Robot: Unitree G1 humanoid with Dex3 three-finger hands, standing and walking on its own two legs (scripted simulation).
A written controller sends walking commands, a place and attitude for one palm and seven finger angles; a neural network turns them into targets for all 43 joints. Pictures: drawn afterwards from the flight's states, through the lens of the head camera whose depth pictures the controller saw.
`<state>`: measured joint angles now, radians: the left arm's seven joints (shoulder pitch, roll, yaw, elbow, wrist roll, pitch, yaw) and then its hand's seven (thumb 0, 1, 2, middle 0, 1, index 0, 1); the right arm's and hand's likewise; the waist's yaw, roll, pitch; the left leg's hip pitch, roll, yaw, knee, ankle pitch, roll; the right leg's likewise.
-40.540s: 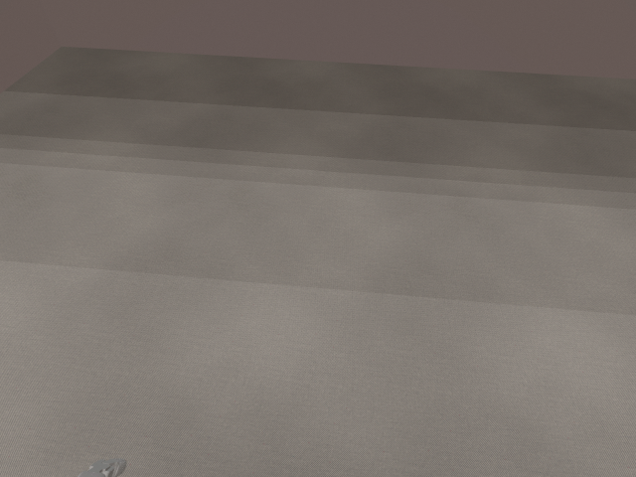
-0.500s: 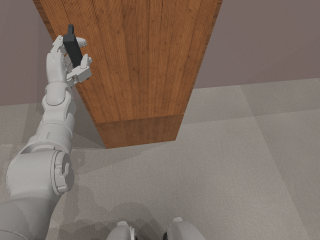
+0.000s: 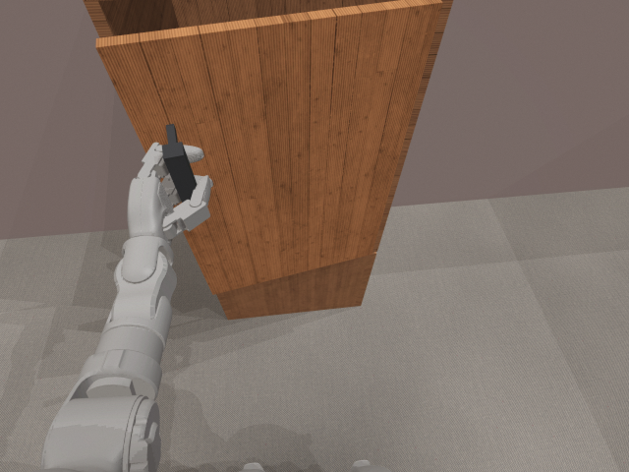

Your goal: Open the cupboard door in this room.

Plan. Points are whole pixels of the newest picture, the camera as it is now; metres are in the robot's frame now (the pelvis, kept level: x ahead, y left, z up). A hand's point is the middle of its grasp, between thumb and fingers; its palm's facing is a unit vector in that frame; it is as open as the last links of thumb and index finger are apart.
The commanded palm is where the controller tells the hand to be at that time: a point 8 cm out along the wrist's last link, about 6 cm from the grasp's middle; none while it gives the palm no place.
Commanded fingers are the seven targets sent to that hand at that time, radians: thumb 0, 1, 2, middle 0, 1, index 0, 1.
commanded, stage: pull the door open along its arc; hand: left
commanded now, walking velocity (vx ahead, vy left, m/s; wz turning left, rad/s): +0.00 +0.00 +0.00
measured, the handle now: (184, 173) +0.50 +0.16 +0.07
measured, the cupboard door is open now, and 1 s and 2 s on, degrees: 10 41 46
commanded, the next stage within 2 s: open thumb and fingers to let go in 0.64 s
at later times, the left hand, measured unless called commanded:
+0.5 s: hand (278, 285) +0.32 +0.03 +0.08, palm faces +0.38 -0.92 -0.04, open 6.3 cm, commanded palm +0.24 +0.05 +0.07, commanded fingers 0.00 0.90 0.90 -0.40 -1.35 -0.40 -1.35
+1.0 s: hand (296, 304) +0.30 +0.01 +0.08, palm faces +0.42 -0.91 -0.05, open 7.4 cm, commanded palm +0.24 +0.04 +0.07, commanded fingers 0.00 -0.08 0.48 -0.33 -1.25 -0.33 -1.25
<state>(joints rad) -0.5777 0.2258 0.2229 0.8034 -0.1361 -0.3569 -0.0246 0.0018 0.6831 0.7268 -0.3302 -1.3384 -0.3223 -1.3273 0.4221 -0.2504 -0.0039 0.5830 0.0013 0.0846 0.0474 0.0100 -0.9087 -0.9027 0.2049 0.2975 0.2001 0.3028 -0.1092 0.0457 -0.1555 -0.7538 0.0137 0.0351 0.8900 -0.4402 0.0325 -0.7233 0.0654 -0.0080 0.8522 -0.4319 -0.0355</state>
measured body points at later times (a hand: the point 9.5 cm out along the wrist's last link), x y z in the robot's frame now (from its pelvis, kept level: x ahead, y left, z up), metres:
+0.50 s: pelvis -0.02 -0.03 +0.00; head +0.01 -0.05 +0.45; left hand +0.29 +0.08 +0.08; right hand +0.18 -0.22 -0.10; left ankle -0.01 +0.10 -0.69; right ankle -0.02 -0.10 -0.69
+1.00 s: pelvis -0.01 -0.07 +0.01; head +0.01 -0.10 +0.46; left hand +0.27 +0.06 +0.08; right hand +0.18 -0.27 -0.10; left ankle -0.01 +0.10 -0.69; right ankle -0.02 -0.10 -0.69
